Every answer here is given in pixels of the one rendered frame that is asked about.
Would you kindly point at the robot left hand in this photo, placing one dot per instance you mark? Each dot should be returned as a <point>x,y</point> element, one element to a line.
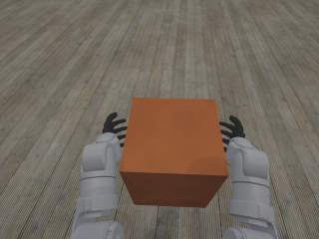
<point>110,124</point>

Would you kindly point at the robot right hand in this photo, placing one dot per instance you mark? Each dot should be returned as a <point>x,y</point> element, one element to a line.
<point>237,130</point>

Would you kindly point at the left robot forearm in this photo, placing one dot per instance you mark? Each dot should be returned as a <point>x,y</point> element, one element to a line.
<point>98,185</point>

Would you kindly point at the carton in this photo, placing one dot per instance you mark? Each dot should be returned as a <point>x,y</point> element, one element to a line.
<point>173,152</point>

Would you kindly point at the robot right upper arm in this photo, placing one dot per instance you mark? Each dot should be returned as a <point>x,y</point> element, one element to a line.
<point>236,232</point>

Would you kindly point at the robot left upper arm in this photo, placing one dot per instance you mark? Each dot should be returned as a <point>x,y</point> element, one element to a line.
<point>109,229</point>

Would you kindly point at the right robot forearm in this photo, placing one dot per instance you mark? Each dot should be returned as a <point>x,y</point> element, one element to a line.
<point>250,193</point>

